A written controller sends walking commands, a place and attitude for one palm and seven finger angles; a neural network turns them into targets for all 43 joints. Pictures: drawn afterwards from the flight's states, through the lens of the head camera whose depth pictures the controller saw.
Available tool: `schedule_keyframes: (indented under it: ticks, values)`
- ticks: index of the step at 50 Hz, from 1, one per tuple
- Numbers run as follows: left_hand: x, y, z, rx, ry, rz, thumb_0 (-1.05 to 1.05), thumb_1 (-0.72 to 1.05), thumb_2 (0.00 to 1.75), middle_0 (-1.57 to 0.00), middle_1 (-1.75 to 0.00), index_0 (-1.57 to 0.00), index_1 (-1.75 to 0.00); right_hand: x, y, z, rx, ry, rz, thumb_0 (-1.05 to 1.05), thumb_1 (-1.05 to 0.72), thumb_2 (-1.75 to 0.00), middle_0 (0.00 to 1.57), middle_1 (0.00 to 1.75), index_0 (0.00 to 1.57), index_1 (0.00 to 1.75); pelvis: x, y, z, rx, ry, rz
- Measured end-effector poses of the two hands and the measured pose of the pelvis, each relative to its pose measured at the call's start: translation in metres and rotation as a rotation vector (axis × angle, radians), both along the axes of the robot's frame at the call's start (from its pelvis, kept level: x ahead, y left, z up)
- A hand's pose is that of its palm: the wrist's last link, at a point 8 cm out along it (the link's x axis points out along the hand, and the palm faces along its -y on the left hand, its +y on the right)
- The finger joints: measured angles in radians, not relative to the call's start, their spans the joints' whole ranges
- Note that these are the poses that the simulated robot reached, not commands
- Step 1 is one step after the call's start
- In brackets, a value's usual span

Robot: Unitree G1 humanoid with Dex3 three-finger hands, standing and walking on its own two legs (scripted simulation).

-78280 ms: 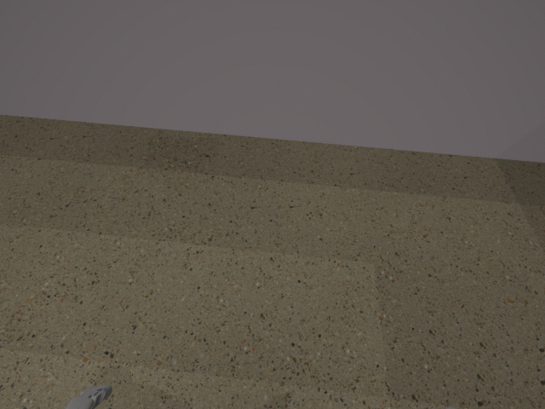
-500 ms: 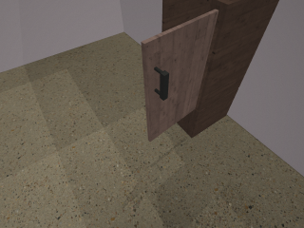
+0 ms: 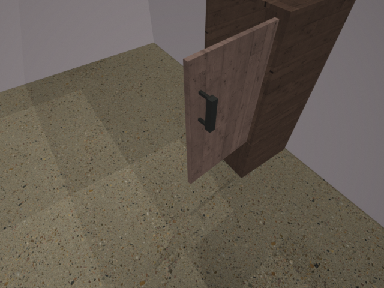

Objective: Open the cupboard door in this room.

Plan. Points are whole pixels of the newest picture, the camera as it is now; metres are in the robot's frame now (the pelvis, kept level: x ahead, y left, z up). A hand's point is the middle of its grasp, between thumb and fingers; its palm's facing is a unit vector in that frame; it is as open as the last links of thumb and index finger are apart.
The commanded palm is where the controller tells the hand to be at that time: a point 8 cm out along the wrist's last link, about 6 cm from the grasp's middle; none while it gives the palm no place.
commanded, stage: let the arm hang, fingers relaxed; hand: left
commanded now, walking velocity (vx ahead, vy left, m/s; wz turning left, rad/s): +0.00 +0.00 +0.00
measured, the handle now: (206, 111) +0.59 -0.01 +0.00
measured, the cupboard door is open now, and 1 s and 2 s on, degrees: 96 96 96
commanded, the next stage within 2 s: look to check the result in 0.02 s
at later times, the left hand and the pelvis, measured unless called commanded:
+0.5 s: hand out of the picture +0.05 +0.19 -0.17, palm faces +0.01 -0.97 -0.24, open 7.4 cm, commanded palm none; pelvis +0.02 -0.01 +0.00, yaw +0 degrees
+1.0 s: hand out of the picture +0.09 +0.20 -0.16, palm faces +0.00 -0.96 -0.28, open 7.4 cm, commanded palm none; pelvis +0.03 -0.01 +0.00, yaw +0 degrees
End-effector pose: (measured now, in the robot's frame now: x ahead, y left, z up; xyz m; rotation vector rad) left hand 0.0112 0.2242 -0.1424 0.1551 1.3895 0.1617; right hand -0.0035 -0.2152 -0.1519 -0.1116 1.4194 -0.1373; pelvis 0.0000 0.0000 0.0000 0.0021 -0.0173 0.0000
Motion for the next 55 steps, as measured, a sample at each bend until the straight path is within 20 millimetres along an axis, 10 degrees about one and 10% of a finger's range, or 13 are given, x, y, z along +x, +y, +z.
schedule_keyframes:
  ticks: [55]
  values:
    - [0.070, 0.023, 0.016, 0.076, -0.080, -0.045, 0.01, 0.91, 0.90, -0.21, -0.30, -0.20, -0.30, 0.078, -0.058, 0.015, -0.097, -0.084, 0.055, 0.00, -0.91, -0.90, 0.20, 0.30, 0.20, 0.30, 0.033, -0.014, 0.005, 0.001, 0.002, 0.000]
